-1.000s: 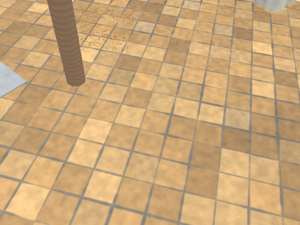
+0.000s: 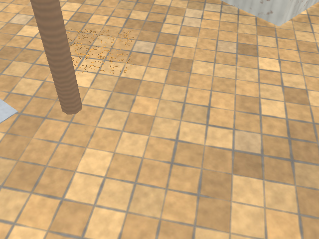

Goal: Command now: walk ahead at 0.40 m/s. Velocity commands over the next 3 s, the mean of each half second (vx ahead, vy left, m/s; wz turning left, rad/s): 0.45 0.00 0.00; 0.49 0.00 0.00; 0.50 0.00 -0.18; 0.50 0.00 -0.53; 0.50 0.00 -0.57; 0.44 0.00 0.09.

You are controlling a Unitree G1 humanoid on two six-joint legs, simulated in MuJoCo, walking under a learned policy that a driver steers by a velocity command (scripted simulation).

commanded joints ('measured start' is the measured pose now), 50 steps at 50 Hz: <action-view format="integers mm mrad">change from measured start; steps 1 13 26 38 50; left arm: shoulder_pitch -153 -280 22 224 74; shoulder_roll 65 71 63 69 16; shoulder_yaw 13 8 15 1 13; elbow -106 -214 -57 2 -77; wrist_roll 5 -11 -15 -6 14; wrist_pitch -51 -27 -92 -83 -52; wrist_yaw -24 -10 6 25 -2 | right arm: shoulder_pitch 120 134 -31 -447 -101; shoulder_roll -121 -139 -39 -40 -54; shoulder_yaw -22 -10 -22 -9 -36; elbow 3 23 -91 -248 -106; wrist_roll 1 11 -17 3 16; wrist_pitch -17 -35 27 18 -20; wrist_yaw -6 -14 32 39 2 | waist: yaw -19 44 -26 74 39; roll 88 141 -9 -34 65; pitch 170 95 90 136 50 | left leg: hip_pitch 212 131 -430 -505 0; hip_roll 313 252 160 97 284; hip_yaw -406 -84 -29 76 -244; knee -309 -139 677 172 -257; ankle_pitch -53 923 95 280 237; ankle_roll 143 83 -9 -9 142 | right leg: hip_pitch -469 -41 137 411 -202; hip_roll -67 44 -202 -199 -89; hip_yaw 12 -134 149 37 37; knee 164 -270 -743 -688 263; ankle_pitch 92 285 376 755 131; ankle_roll -8 -34 -150 -114 7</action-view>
